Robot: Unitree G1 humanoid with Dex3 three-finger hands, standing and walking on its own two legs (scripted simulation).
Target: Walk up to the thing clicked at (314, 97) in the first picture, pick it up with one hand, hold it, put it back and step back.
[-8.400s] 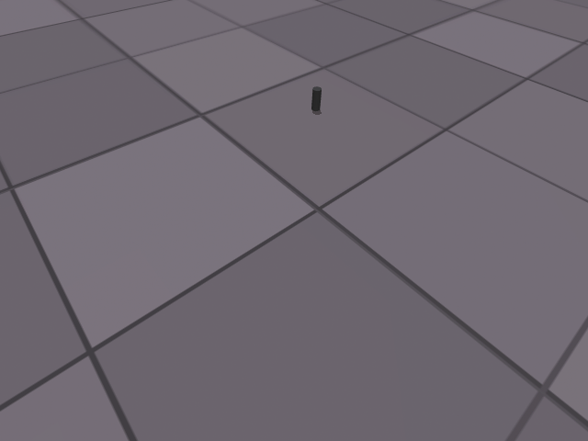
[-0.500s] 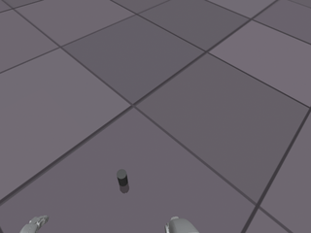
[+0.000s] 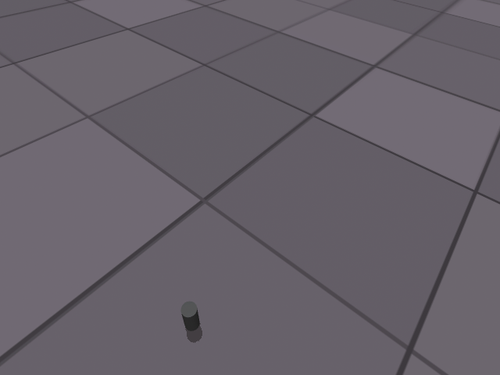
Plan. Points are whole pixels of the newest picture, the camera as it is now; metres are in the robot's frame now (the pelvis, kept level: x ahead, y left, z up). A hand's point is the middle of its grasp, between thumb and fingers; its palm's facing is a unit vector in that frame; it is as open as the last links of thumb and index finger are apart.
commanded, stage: walk up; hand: left
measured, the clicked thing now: (190, 316) +0.47 +0.19 -0.69
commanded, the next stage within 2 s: stand in 0.18 s
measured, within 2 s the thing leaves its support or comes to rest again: neither
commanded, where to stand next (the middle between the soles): +0.13 -0.02 m, yaw +1 degrees
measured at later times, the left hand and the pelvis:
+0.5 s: hand out of the picture +0.10 +0.23 -0.13, palm faces -0.02 -0.94 -0.34, open 7.3 cm; pelvis +0.01 -0.02 +0.02, yaw +1 degrees
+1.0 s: hand out of the picture +0.09 +0.24 -0.14, palm faces -0.02 -0.94 -0.35, open 7.3 cm; pelvis +0.01 -0.02 +0.02, yaw +1 degrees
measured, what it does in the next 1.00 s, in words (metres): stands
